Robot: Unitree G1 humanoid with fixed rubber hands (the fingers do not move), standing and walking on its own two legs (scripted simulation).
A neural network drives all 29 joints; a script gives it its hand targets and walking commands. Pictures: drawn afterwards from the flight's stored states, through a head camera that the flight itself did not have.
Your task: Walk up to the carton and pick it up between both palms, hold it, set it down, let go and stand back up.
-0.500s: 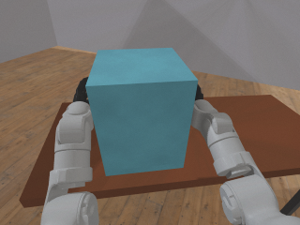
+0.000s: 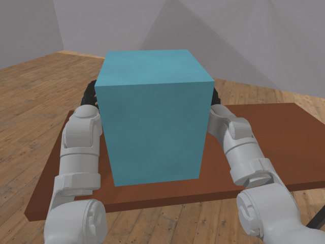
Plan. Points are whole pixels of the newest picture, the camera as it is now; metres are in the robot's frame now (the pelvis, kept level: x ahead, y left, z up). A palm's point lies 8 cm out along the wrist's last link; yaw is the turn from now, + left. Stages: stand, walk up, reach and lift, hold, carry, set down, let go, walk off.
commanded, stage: hold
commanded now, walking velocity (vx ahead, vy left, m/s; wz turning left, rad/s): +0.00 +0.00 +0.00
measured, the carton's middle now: (153, 114) +0.37 +0.02 +0.22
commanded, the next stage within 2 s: none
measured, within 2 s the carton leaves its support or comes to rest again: neither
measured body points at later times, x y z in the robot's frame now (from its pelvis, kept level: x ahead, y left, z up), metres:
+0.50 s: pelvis +0.00 +0.00 +0.00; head -0.08 +0.02 +0.44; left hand +0.38 +0.17 +0.22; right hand +0.38 -0.13 +0.23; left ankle +0.02 +0.13 -0.75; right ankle +0.01 -0.14 -0.75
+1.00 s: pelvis +0.00 +0.00 +0.00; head -0.08 +0.02 +0.44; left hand +0.37 +0.17 +0.22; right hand +0.38 -0.13 +0.22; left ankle +0.02 +0.13 -0.75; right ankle +0.01 -0.14 -0.75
